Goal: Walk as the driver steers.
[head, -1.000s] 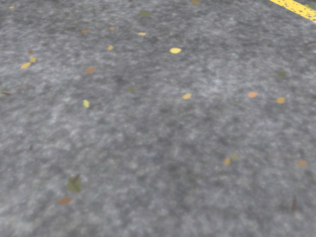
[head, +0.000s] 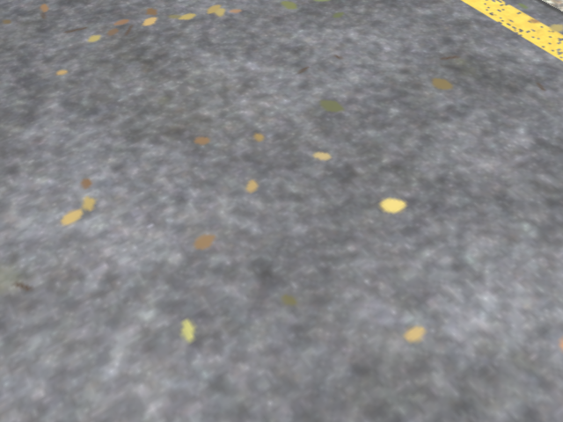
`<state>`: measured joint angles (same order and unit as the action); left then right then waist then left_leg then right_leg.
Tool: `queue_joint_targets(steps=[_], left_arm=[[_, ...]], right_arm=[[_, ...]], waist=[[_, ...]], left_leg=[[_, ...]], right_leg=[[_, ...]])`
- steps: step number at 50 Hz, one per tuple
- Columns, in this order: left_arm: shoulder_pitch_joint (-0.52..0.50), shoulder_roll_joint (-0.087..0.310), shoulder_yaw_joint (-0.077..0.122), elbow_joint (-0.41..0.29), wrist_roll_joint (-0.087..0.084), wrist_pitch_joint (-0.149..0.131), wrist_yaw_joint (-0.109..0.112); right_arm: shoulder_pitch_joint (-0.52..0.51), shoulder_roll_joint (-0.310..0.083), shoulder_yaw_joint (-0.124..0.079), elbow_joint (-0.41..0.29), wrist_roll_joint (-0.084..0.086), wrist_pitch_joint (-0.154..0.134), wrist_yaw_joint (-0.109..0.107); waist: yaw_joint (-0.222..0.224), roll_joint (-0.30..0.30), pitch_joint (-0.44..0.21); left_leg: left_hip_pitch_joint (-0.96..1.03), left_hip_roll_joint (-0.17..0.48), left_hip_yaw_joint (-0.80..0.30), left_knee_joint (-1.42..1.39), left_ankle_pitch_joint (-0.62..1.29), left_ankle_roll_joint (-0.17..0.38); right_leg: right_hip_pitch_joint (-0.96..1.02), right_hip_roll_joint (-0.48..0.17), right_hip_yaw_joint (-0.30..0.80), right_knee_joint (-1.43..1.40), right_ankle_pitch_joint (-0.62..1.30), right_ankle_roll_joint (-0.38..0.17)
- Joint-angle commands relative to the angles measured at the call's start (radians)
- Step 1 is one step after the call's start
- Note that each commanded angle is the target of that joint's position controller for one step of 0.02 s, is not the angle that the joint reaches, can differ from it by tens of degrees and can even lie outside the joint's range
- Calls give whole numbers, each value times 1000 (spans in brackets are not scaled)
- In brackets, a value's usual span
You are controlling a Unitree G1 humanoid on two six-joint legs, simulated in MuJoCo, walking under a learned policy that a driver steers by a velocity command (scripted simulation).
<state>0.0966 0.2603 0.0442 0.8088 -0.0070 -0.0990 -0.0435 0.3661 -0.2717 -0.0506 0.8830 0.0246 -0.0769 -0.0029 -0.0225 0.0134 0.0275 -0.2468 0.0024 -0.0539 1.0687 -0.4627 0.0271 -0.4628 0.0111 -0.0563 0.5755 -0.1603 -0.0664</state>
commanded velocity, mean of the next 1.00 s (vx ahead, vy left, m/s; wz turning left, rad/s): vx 0.48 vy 0.00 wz -0.16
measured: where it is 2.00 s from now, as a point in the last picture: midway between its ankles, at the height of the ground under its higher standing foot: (299, 324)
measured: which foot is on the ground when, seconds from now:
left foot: up 0.00-0.46, down 0.48-1.00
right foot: down 0.00-0.50, up 0.52-0.98, down 1.00-1.00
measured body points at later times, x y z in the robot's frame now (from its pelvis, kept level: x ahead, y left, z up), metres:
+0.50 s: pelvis +0.28 +0.04 +0.00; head +0.32 +0.04 +0.44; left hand +0.26 +0.31 -0.14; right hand +0.50 -0.20 -0.09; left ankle +0.40 +0.14 -0.73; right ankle +0.09 -0.09 -0.71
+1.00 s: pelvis +0.54 +0.00 +0.00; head +0.57 -0.01 +0.45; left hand +0.79 +0.19 -0.10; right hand +0.48 -0.26 -0.14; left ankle +0.40 +0.14 -0.72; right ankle +0.66 -0.13 -0.72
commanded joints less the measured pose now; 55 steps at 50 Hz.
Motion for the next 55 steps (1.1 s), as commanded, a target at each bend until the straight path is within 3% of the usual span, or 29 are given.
queue_joint_targets(steps=[1,3,6,9,13,17,20,22,23,24,25,26,27,28,29,30,32,35,40,43,45,47,49,50,51,52,53,54,55], left_arm=[[139,119,30,-7,2,1,6],[98,88,21,-7,18,-9,2],[129,118,29,20,13,-21,9],[182,137,33,44,7,-12,28],[238,151,32,67,-3,-1,39],[306,160,35,103,-9,18,42],[307,174,42,116,-13,33,49],[269,192,48,111,-14,40,53],[256,176,42,107,-13,45,52],[253,140,24,86,0,44,51],[376,7,-15,71,4,23,43],[354,77,0,93,-19,1,37],[260,157,24,63,-48,-9,36],[200,153,25,48,-47,-9,40],[173,136,28,46,-34,-1,45],[194,126,36,54,-28,16,48],[235,75,33,65,-29,45,48],[189,62,38,38,-23,65,51],[50,42,33,-13,-12,54,27],[-54,27,22,-61,-10,53,9],[-99,10,15,-89,0,49,1],[-83,21,20,-101,6,43,-5],[79,85,48,-55,14,33,-2],[192,149,71,-17,22,30,11],[320,253,90,8,52,34,32],[309,248,73,3,53,39,36],[300,195,66,-17,35,47,34],[197,168,57,-25,21,44,36],[120,121,44,-26,13,40,36]], right_arm=[[-78,-123,-25,-109,2,-40,-4],[-40,-96,-30,-97,-10,-14,-10],[-51,-67,-27,-101,-17,8,-15],[-156,-59,-25,-131,-24,5,-15],[-290,-30,-12,-160,-17,-8,1],[-402,-30,-6,-200,-7,-19,26],[-417,-49,-9,-220,-5,-28,44],[-320,-87,-25,-198,-8,-32,45],[-181,-124,-48,-155,-12,-33,38],[9,-190,-70,-114,-25,-32,26],[97,-288,-93,-95,-38,-28,20],[111,-192,-68,-94,-28,-25,19],[32,-146,-51,-101,-25,-26,15],[-46,-114,-41,-113,-26,-27,13],[-103,-81,-31,-110,-28,-30,17],[-140,-56,-24,-109,-34,-38,19],[-157,-57,-28,-93,-39,-50,22],[-146,-86,-39,-66,-45,-56,10],[-123,-115,-45,-41,-39,-44,-12],[-67,-135,-53,-16,-29,-28,-19],[-25,-128,-50,16,-19,-10,-16],[-22,-148,-51,38,-6,8,-15],[-69,-174,-53,44,8,16,-15],[-61,-165,-48,49,8,15,-13],[-39,-97,-22,19,-30,2,-5],[114,-2,9,57,-18,-7,10],[43,-119,-28,78,19,-6,9],[-55,-119,-33,38,38,1,3],[-83,-91,-31,42,25,16,-12]], waist=[[71,-64,-101],[16,-104,-71],[1,-87,-43],[28,-65,-18],[77,-66,12],[116,-67,50],[94,-82,48],[28,-105,-16],[-44,-89,-100],[-117,-28,-243],[-73,223,-390],[-104,217,-446],[-97,152,-269],[-66,88,-180],[-36,57,-104],[-1,80,-74],[28,84,-49],[37,54,-7],[-1,36,28],[-43,18,63],[-50,7,89],[-17,47,57],[89,80,-52],[141,52,-129],[153,-113,-299],[85,-256,-506],[140,-118,-517],[109,-125,-343],[71,-70,-228]], left_leg=[[-477,101,-27,188,117,22],[-358,142,-31,107,199,19],[-375,152,-14,24,270,-8],[-460,154,-5,-142,415,-30],[-431,118,32,-382,571,-28],[-455,90,47,-502,543,-15],[-434,73,47,-551,444,21],[-266,25,84,-576,389,54],[-56,-3,105,-601,409,81],[268,121,-24,-559,436,138],[660,387,-477,-615,309,290],[667,428,-661,-734,205,308],[530,392,-494,-753,203,247],[382,350,-352,-779,254,209],[252,308,-255,-823,303,186],[171,273,-172,-862,332,164],[86,255,-83,-916,393,165],[79,254,27,-947,489,168],[131,230,172,-962,525,135],[224,262,209,-946,546,133],[258,271,216,-884,719,134],[296,281,200,-791,967,127],[316,242,186,-600,1132,86],[227,186,198,-434,1046,42],[-51,92,197,-101,530,-14],[-274,-45,33,205,-287,-60],[-267,-6,-98,245,-269,-55],[-362,36,-54,217,-212,-50],[-366,76,-24,156,-140,-57]], right_leg=[[442,-294,437,-326,-53,-174],[295,-236,326,-386,41,-157],[255,-223,235,-436,172,-179],[311,-214,183,-448,250,-167],[351,-190,123,-457,210,-133],[465,-235,132,-419,200,-136],[548,-278,147,-355,289,-119],[557,-267,128,-244,530,-95],[507,-217,102,-80,640,-72],[315,-162,72,189,470,-39],[-108,21,38,587,-106,33],[-230,28,191,736,-406,29],[-302,-28,197,773,-348,17],[-281,-85,168,731,-254,16],[-246,-115,160,666,-193,21],[-187,-143,168,620,-144,24],[-128,-150,163,594,-99,33],[-205,-151,181,519,8,47],[-219,-132,119,241,234,49],[-252,-126,72,138,234,34],[-227,-96,43,62,167,19],[-143,-53,10,19,84,-5],[79,5,-20,-76,128,-42],[301,-13,2,-129,382,-70],[674,-253,225,3,929,-160],[905,-503,534,-21,1116,-346],[794,-441,447,-70,986,-303],[668,-395,321,-114,829,-251],[515,-344,251,-170,675,-204]])
Keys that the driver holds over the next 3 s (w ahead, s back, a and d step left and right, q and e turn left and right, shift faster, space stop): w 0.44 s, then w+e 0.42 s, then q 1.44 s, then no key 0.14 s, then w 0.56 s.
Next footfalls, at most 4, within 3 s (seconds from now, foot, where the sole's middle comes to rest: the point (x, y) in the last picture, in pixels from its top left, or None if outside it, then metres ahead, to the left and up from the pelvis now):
0.48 left None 0.44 0.14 -0.76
1.00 right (352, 324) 0.69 -0.14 -0.76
1.50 left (253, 323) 0.70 0.11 -0.76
2.00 right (335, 298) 0.77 -0.11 -0.76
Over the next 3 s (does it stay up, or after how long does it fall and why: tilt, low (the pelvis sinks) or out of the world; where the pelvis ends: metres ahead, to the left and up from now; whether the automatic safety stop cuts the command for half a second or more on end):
stays up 0.81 0.07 0.01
